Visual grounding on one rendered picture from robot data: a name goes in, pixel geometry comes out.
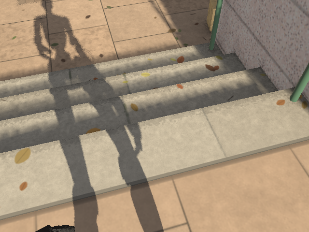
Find stairs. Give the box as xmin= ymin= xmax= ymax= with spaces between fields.
xmin=0 ymin=42 xmax=278 ymax=154

